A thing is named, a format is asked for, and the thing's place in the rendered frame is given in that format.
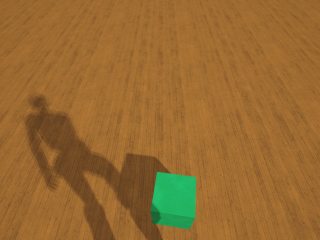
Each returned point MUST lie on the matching carton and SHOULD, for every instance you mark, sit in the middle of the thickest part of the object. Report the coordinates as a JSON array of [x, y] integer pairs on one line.
[[174, 200]]

